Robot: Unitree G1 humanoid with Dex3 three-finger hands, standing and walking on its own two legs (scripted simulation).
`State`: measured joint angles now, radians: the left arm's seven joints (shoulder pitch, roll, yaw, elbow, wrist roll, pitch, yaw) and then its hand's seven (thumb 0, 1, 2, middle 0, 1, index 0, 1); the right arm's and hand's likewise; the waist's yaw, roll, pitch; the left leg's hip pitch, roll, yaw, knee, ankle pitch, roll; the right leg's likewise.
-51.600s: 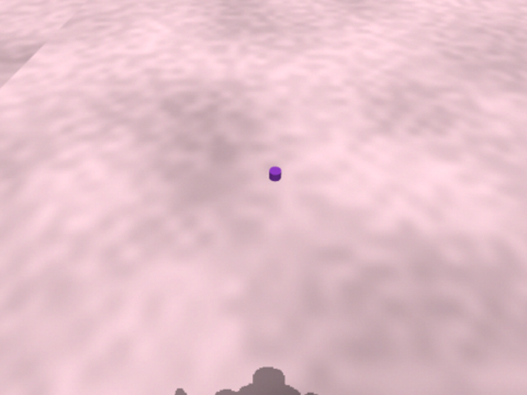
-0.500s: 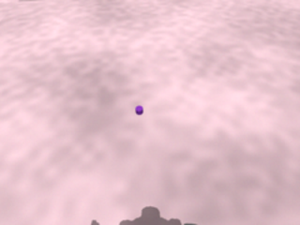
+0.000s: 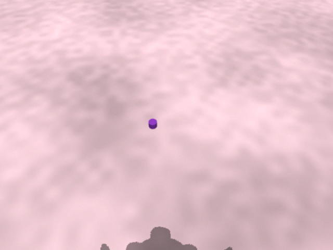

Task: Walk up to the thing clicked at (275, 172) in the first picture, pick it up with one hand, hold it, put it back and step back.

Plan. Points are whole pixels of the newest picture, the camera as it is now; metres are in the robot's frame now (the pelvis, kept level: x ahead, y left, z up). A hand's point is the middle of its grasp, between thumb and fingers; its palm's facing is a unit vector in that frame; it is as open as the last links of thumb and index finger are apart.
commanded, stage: step back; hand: left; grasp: from above
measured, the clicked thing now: (152, 123) +1.05 +0.18 -0.74
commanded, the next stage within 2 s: stand in 0.30 s
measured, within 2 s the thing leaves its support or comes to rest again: neither
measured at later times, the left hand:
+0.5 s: hand out of the picture +0.13 +0.24 -0.13, palm faces -0.02 -0.94 -0.33, open 7.4 cm
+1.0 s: hand out of the picture +0.07 +0.24 -0.14, palm faces -0.03 -0.94 -0.34, open 7.4 cm
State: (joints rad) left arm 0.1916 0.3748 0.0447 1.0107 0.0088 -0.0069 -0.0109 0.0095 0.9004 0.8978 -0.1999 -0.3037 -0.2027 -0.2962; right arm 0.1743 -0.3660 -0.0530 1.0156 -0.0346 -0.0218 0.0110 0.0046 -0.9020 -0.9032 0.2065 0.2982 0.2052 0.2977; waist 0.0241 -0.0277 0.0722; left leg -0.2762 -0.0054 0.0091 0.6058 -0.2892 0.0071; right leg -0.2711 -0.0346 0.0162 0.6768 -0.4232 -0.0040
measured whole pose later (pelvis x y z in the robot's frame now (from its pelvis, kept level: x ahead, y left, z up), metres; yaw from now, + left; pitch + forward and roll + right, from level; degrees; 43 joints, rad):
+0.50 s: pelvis +0.02 +0.00 +0.02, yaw -1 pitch -3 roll +0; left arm 0.05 0.34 0.01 1.11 0.00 -0.02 0.00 0.01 0.90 0.90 -0.20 -0.30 -0.20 -0.30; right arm 0.04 -0.34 -0.02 1.11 0.00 -0.02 0.01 0.00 -0.90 -0.90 0.21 0.30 0.21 0.30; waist 0.00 0.00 0.07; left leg -0.12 0.01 0.02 0.37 -0.20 0.00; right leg -0.10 -0.02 0.01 0.37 -0.22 0.02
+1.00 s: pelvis +0.01 -0.01 +0.02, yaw -1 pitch -2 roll +0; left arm 0.12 0.35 0.01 1.16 0.00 -0.02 -0.01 0.01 0.90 0.90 -0.20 -0.30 -0.20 -0.30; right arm 0.11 -0.35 -0.01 1.16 -0.01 -0.01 0.01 0.01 -0.90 -0.90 0.21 0.30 0.21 0.30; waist -0.01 0.00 0.05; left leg -0.12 0.02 0.01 0.31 -0.15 -0.02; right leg -0.10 -0.01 0.00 0.32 -0.18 0.01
